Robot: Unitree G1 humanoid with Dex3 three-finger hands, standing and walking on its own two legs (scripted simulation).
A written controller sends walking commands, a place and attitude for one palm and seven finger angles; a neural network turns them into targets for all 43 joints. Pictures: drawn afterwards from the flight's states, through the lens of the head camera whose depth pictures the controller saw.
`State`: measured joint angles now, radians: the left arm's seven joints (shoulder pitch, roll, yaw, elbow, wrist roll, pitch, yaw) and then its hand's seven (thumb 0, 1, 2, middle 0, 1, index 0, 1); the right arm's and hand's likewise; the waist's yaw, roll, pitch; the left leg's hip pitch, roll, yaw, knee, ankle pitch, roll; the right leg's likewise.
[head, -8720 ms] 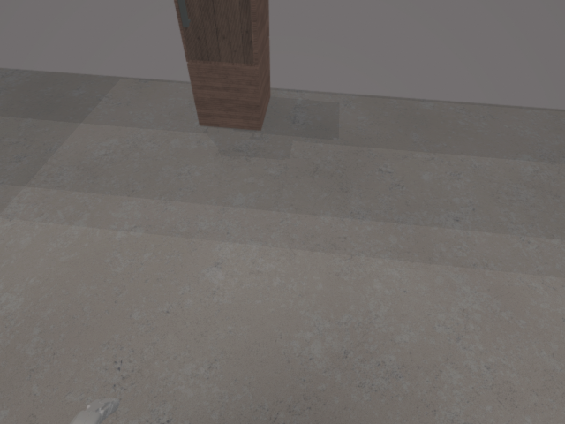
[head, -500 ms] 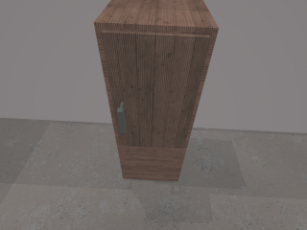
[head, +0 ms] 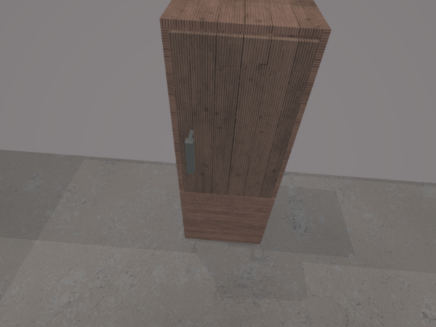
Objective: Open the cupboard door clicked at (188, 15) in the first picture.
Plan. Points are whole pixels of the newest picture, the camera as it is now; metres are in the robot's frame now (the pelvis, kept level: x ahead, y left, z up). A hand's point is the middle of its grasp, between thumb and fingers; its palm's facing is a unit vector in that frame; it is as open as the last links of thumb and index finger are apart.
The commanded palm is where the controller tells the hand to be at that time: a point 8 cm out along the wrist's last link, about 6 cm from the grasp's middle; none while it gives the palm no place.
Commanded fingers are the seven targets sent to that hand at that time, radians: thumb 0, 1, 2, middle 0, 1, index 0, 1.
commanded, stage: look again from close up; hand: left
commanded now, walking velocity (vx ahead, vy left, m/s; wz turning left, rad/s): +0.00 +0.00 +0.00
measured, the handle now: (191, 151) +0.63 +0.12 -0.10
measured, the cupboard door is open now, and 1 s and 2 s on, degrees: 0 0 0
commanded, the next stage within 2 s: shuffle to correct the standing spot in 0.02 s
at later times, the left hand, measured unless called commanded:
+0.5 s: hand out of the picture -0.04 +0.13 -0.18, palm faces +0.08 -0.98 -0.16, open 7.4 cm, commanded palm none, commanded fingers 0.00 0.90 0.90 -0.20 -0.30 -0.20 -0.30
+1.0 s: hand out of the picture +0.11 +0.12 -0.18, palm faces +0.03 -0.97 -0.24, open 7.3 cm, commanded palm none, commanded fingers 0.00 0.90 0.90 -0.20 -0.30 -0.20 -0.30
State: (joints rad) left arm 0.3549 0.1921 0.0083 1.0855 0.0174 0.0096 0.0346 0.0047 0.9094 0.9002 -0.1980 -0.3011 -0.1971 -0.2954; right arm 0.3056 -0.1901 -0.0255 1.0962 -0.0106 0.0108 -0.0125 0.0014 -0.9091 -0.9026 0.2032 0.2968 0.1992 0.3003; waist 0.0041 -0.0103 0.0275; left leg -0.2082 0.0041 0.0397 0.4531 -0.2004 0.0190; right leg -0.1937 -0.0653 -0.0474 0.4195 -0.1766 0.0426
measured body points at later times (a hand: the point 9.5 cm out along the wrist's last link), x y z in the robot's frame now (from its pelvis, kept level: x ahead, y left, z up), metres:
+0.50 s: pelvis +0.01 -0.03 -0.01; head -0.01 -0.03 +0.44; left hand -0.04 +0.18 -0.16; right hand -0.01 -0.25 -0.17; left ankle +0.03 +0.10 -0.73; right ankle +0.03 -0.15 -0.74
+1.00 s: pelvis +0.09 -0.07 -0.01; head +0.11 -0.07 +0.44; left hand +0.11 +0.17 -0.16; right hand +0.04 -0.26 -0.18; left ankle +0.05 +0.06 -0.74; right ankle +0.13 -0.19 -0.74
